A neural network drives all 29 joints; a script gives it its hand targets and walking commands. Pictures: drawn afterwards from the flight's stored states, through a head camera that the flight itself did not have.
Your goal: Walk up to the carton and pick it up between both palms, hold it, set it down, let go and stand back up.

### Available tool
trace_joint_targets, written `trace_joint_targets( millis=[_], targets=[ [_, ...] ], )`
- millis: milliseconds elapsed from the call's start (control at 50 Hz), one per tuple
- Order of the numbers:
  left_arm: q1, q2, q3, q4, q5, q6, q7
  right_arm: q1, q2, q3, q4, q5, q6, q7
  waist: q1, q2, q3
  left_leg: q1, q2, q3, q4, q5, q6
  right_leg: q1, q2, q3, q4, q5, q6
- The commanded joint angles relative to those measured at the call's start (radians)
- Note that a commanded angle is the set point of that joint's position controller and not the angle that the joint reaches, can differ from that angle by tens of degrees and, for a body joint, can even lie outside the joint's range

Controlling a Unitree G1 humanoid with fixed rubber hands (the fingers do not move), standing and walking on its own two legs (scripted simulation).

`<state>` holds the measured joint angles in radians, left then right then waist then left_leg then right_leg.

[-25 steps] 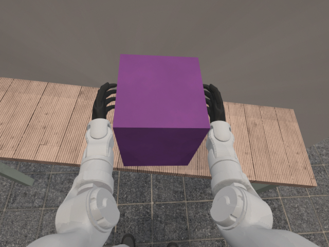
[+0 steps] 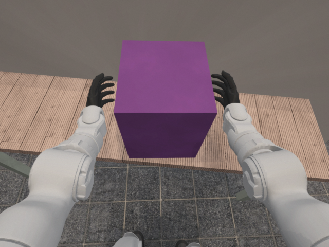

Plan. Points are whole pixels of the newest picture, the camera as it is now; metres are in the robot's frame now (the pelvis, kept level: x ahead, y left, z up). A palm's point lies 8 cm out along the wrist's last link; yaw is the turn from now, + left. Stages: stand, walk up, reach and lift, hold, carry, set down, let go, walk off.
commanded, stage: set down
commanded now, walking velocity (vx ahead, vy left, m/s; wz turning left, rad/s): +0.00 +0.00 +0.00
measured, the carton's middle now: (163, 105) +0.46 +0.04 +0.01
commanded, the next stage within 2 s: none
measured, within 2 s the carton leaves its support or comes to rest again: neither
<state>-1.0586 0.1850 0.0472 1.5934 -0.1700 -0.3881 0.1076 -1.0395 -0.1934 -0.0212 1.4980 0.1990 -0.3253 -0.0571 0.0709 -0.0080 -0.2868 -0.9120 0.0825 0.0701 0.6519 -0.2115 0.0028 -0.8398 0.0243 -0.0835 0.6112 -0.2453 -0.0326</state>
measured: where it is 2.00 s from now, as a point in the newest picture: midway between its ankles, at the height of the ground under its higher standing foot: outside the picture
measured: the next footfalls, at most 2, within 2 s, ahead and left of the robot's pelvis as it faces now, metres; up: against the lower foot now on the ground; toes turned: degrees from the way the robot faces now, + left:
none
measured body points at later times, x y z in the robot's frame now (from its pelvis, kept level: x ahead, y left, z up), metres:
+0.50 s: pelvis -0.01 -0.01 +0.00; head +0.11 -0.01 +0.44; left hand +0.46 +0.23 +0.08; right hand +0.51 -0.16 +0.09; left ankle +0.03 +0.12 -0.71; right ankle +0.00 -0.10 -0.71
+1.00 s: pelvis +0.00 -0.01 +0.03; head +0.05 +0.01 +0.48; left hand +0.45 +0.24 +0.18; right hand +0.50 -0.19 +0.19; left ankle +0.03 +0.12 -0.71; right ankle +0.00 -0.10 -0.71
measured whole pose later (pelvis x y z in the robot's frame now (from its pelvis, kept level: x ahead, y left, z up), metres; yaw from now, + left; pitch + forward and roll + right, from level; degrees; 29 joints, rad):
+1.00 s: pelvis +0.00 -0.01 +0.03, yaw +1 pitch +15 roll -1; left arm -1.03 0.34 -0.01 1.06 -0.25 0.16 0.06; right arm -1.11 -0.44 0.17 1.24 0.51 0.08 0.02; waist 0.08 -0.03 -0.19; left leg -0.56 0.06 0.06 0.42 -0.12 -0.01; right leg -0.50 0.04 -0.05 0.39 -0.16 -0.04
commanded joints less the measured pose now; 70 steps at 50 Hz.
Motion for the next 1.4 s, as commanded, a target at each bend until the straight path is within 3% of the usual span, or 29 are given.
trace_joint_targets(
  millis=[0, 80, 160, 220, 240, 280, 320, 360, 420, 440, 480, 500, 540, 580, 600, 680, 700, 720, 800, 860, 960, 1060, 1180, 1280, 1380],
  targets=[
    [-0.442, 0.168, -0.083, -0.112, -0.100, -0.073, -0.020, -0.467, -0.209, 0.047, -0.138, 0.069, -0.059, 0.008, -0.015, -0.006, -0.683, 0.506, -0.046, -0.015, 0.071, 0.427, -0.066, 0.160, 0.022, 0.021, -0.010, 0.238, 0.048],
    [-0.484, 0.190, -0.149, -0.126, -0.166, -0.062, -0.046, -0.497, -0.228, 0.113, -0.103, 0.147, -0.039, 0.042, -0.005, 0.003, -0.663, 0.469, -0.047, -0.018, 0.074, 0.355, -0.057, 0.097, 0.018, 0.016, 0.008, 0.158, 0.052],
    [-0.520, 0.229, -0.165, -0.233, -0.193, -0.055, -0.054, -0.518, -0.266, 0.141, -0.210, 0.195, -0.037, 0.073, 0.017, 0.022, -0.825, 0.454, -0.055, -0.006, 0.082, 0.395, -0.063, 0.162, 0.018, 0.023, 0.035, 0.271, 0.060],
    [-0.507, 0.265, -0.131, -0.278, -0.178, -0.019, -0.068, -0.538, -0.285, 0.169, -0.261, 0.222, -0.016, 0.074, 0.031, -0.041, -0.858, 0.356, -0.069, 0.008, 0.060, 0.373, -0.042, 0.310, 0.007, 0.053, 0.053, 0.378, 0.086],
    [-0.489, 0.273, -0.118, -0.321, -0.179, -0.011, -0.073, -0.527, -0.283, 0.194, -0.312, 0.240, -0.014, 0.068, 0.032, -0.075, -0.901, 0.315, -0.079, 0.012, 0.058, 0.400, -0.033, 0.407, -0.001, 0.071, 0.070, 0.498, 0.101],
    [-0.449, 0.287, -0.093, -0.320, -0.160, 0.022, -0.089, -0.519, -0.277, 0.210, -0.327, 0.257, 0.015, 0.058, 0.032, -0.122, -0.884, 0.232, -0.087, 0.013, 0.024, 0.364, -0.022, 0.540, -0.006, 0.092, 0.079, 0.582, 0.122],
    [-0.455, 0.281, -0.092, -0.379, -0.143, 0.055, -0.093, -0.504, -0.299, 0.180, -0.343, 0.255, 0.038, 0.051, 0.015, -0.098, -0.860, 0.306, -0.078, 0.005, -0.007, 0.372, -0.031, 0.510, 0.003, 0.085, 0.052, 0.558, 0.116],
    [-0.473, 0.293, -0.072, -0.406, -0.132, 0.083, -0.087, -0.516, -0.318, 0.169, -0.356, 0.251, 0.060, 0.051, 0.031, -0.078, -0.846, 0.365, -0.073, 0.012, -0.013, 0.398, -0.039, 0.473, 0.012, 0.076, 0.019, 0.531, 0.103],
    [-0.433, 0.313, -0.029, -0.440, -0.104, 0.136, -0.079, -0.513, -0.332, 0.166, -0.415, 0.248, 0.095, 0.043, 0.038, -0.105, -0.829, 0.347, -0.075, 0.011, -0.057, 0.391, -0.032, 0.591, 0.010, 0.084, 0.007, 0.623, 0.108],
    [-0.423, 0.314, -0.024, -0.453, -0.107, 0.150, -0.082, -0.517, -0.329, 0.167, -0.431, 0.243, 0.108, 0.035, 0.027, -0.136, -0.835, 0.351, -0.077, 0.009, -0.066, 0.376, -0.024, 0.625, 0.010, 0.090, -0.001, 0.634, 0.120],
    [-0.426, 0.317, -0.022, -0.467, -0.108, 0.174, -0.080, -0.518, -0.321, 0.167, -0.446, 0.244, 0.132, 0.029, 0.036, -0.121, -0.785, 0.352, -0.077, 0.008, -0.103, 0.347, -0.019, 0.648, 0.002, 0.094, -0.028, 0.595, 0.113],
    [-0.430, 0.315, -0.029, -0.461, -0.103, 0.190, -0.079, -0.520, -0.329, 0.153, -0.424, 0.239, 0.147, 0.027, 0.022, -0.112, -0.750, 0.399, -0.072, 0.001, -0.115, 0.350, -0.023, 0.622, 0.009, 0.082, -0.044, 0.569, 0.109],
    [-0.439, 0.275, -0.060, -0.436, -0.104, 0.222, -0.069, -0.509, -0.331, 0.155, -0.351, 0.251, 0.174, 0.037, 0.019, -0.043, -0.678, 0.540, -0.054, -0.013, -0.119, 0.391, -0.041, 0.492, 0.025, 0.059, -0.097, 0.459, 0.078],
    [-0.474, 0.266, -0.068, -0.439, -0.108, 0.239, -0.058, -0.524, -0.341, 0.149, -0.314, 0.248, 0.193, 0.052, 0.028, -0.017, -0.640, 0.615, -0.040, -0.019, -0.118, 0.391, -0.046, 0.368, 0.031, 0.044, -0.141, 0.324, 0.055],
    [-0.483, 0.266, -0.069, -0.491, -0.113, 0.242, -0.049, -0.519, -0.348, 0.144, -0.345, 0.253, 0.195, 0.057, 0.031, -0.006, -0.679, 0.633, -0.041, -0.018, -0.111, 0.417, -0.048, 0.373, 0.030, 0.043, -0.144, 0.339, 0.049],
    [-0.453, 0.270, -0.058, -0.486, -0.099, 0.303, -0.053, -0.529, -0.372, 0.172, -0.304, 0.280, 0.224, 0.062, 0.016, -0.014, -0.627, 0.702, -0.043, -0.027, -0.105, 0.494, -0.048, 0.422, 0.035, 0.042, -0.160, 0.448, 0.056],
    [-0.465, 0.267, -0.011, -0.725, -0.060, 0.324, -0.033, -0.494, -0.433, 0.129, -0.400, 0.282, 0.208, 0.062, 0.022, 0.070, -0.767, 0.801, -0.047, -0.020, -0.107, 0.597, -0.096, 0.472, 0.050, 0.021, -0.152, 0.550, 0.069],
    [-0.412, 0.276, -0.020, -0.684, -0.046, 0.373, -0.030, -0.515, -0.435, 0.146, -0.380, 0.281, 0.229, 0.066, -0.013, 0.048, -0.689, 0.864, -0.040, -0.032, -0.103, 0.623, -0.093, 0.454, 0.057, 0.018, -0.168, 0.576, 0.071],
    [-0.433, 0.276, -0.028, -0.716, -0.066, 0.482, -0.030, -0.523, -0.423, 0.137, -0.384, 0.293, 0.313, 0.073, 0.006, 0.031, -0.532, 0.807, -0.052, -0.033, -0.160, 0.456, -0.055, 0.430, 0.043, 0.027, -0.228, 0.369, 0.061],
    [-0.444, 0.287, -0.041, -0.711, -0.093, 0.515, -0.025, -0.537, -0.401, 0.147, -0.399, 0.302, 0.358, 0.079, 0.019, 0.012, -0.483, 0.774, -0.054, -0.036, -0.178, 0.386, -0.035, 0.453, 0.035, 0.035, -0.234, 0.314, 0.060],
    [-0.368, 0.305, -0.024, -0.689, -0.076, 0.514, -0.048, -0.475, -0.377, 0.177, -0.405, 0.314, 0.374, 0.074, 0.028, -0.022, -0.413, 0.719, -0.064, -0.032, -0.207, 0.369, -0.020, 0.567, 0.021, 0.056, -0.232, 0.345, 0.072],
    [-0.226, 0.276, 0.013, -0.698, -0.020, 0.450, -0.077, -0.332, -0.335, 0.180, -0.433, 0.291, 0.323, 0.060, 0.019, -0.028, -0.340, 0.717, -0.072, -0.024, -0.232, 0.362, -0.015, 0.629, 0.013, 0.068, -0.248, 0.329, 0.073],
    [-0.182, 0.262, 0.033, -0.863, -0.018, 0.377, -0.071, -0.263, -0.331, 0.094, -0.607, 0.225, 0.242, 0.038, -0.011, 0.015, -0.402, 0.775, -0.074, -0.018, -0.216, 0.358, -0.033, 0.592, 0.022, 0.055, -0.253, 0.294, 0.064],
    [-0.097, 0.259, 0.051, -1.023, -0.027, 0.395, -0.062, -0.189, -0.331, 0.032, -0.740, 0.176, 0.229, 0.025, -0.035, 0.033, -0.479, 0.859, -0.072, -0.030, -0.183, 0.411, -0.042, 0.569, 0.034, 0.045, -0.248, 0.329, 0.062],
    [0.052, 0.241, 0.084, -1.092, 0.003, 0.429, -0.073, -0.062, -0.298, 0.036, -0.787, 0.166, 0.231, 0.023, -0.035, 0.015, -0.408, 0.878, -0.076, -0.037, -0.192, 0.425, -0.029, 0.607, 0.031, 0.052, -0.254, 0.320, 0.069]
  ],
)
